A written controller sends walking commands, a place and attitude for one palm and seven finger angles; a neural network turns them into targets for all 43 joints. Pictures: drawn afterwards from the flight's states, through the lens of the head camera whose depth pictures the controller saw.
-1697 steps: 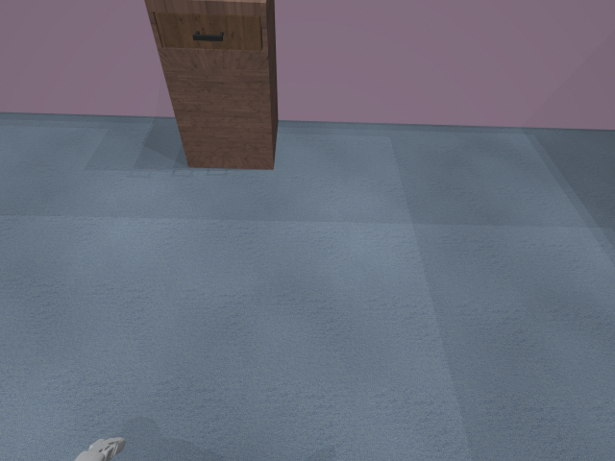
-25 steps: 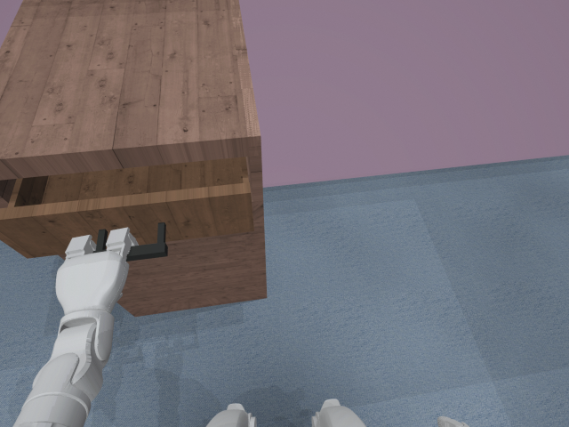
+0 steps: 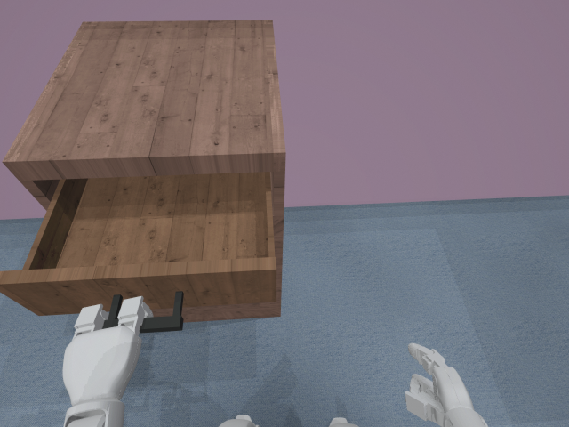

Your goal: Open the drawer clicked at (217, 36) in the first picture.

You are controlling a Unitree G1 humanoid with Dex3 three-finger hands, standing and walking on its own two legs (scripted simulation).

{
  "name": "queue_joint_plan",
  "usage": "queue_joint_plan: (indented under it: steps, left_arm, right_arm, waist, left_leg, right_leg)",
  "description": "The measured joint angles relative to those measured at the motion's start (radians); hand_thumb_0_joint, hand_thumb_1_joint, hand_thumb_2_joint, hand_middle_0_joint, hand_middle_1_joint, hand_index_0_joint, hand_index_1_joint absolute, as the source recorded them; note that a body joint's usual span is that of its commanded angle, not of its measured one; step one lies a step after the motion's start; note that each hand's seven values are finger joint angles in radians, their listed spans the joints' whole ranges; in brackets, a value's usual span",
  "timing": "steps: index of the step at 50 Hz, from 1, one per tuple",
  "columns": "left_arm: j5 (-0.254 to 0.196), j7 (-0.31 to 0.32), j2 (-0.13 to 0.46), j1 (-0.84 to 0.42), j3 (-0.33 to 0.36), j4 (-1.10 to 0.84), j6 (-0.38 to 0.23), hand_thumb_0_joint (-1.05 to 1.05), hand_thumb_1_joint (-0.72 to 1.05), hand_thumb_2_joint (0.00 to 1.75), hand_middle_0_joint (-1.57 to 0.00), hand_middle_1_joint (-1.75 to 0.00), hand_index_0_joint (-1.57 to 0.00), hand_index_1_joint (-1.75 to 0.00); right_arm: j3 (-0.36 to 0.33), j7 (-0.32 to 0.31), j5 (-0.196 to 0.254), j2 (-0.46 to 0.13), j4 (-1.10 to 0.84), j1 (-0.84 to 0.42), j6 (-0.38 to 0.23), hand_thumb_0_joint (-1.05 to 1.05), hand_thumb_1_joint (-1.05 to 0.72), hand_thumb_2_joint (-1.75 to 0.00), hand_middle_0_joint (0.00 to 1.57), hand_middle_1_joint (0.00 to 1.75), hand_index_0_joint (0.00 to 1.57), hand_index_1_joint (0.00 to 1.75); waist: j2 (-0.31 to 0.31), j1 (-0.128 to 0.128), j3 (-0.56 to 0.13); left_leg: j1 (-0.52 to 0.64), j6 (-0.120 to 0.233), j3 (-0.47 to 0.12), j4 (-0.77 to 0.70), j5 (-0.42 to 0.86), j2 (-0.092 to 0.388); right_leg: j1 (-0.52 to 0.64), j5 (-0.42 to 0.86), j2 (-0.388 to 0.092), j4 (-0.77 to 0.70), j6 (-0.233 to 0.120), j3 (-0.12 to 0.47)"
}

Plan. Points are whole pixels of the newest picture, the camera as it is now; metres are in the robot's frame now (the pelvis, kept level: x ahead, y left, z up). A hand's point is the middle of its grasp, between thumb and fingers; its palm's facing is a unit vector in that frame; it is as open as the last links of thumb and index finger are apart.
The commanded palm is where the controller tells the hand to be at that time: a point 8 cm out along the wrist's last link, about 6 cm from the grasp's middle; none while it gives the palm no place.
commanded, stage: pull the drawer open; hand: left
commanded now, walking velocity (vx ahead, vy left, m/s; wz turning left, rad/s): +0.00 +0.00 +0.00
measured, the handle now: (146, 312) +0.28 +0.23 -0.04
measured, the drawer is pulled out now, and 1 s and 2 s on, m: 0.18 0.30 0.30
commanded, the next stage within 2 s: open the thumb to release the handle in 0.50 s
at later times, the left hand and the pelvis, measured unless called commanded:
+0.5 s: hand out of the picture +0.11 +0.23 -0.05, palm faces -0.14 -0.12 -0.98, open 5.9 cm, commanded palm +0.06 +0.23 +0.00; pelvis -0.01 -0.02 -0.02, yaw +0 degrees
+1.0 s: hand out of the picture +0.10 +0.24 -0.05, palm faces -0.06 -0.08 -0.99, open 10.1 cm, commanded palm +0.08 +0.24 +0.00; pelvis -0.03 -0.03 -0.03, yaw +2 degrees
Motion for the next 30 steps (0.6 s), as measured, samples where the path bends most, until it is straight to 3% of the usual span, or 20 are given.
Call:
queue_joint_plan:
  steps: [15,30]
  left_arm:
    - [0.003,0.015,0.015,0.248,0.048,-0.178,-0.121,0.00,0.79,0.84,-0.28,-1.26,-0.30,-1.23]
    - [-0.027,-0.014,0.032,0.440,0.093,-0.293,-0.208,0.00,0.80,0.85,-0.26,-1.22,-0.28,-1.20]
  right_arm:
    - [0.000,0.015,-0.028,-0.018,-0.025,-0.006,-0.002,0.01,-0.91,-0.90,0.20,0.30,0.20,0.30]
    - [-0.002,0.015,-0.038,0.000,-0.041,-0.012,0.005,0.02,-0.91,-0.90,0.20,0.30,0.20,0.30]
  waist:
    - [-0.009,0.039,-0.001]
    - [-0.008,0.057,-0.017]
  left_leg:
    - [-0.059,-0.015,-0.002,0.079,-0.035,0.000]
    - [-0.125,-0.021,0.010,0.137,-0.047,-0.002]
  right_leg:
    - [-0.071,-0.046,0.001,0.102,-0.017,-0.006]
    - [-0.149,-0.064,0.000,0.180,-0.024,0.001]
